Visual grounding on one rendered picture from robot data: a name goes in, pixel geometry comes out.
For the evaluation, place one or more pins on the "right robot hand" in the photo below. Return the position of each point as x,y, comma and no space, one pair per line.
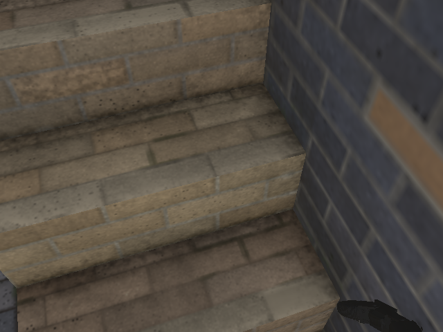
378,314

